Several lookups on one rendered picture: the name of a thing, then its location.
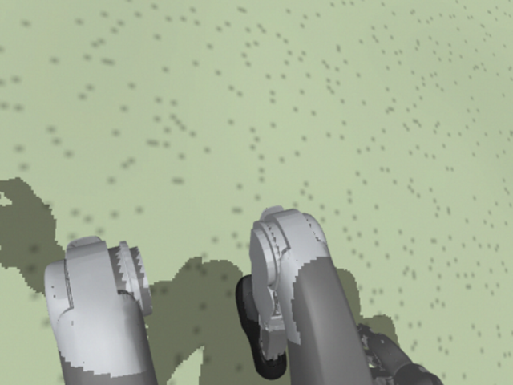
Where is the right robot hand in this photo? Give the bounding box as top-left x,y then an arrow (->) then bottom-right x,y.
357,323 -> 413,385

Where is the right robot foot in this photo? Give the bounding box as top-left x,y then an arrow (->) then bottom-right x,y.
236,274 -> 287,380

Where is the right robot arm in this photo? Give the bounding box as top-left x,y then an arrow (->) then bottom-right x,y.
394,363 -> 443,385

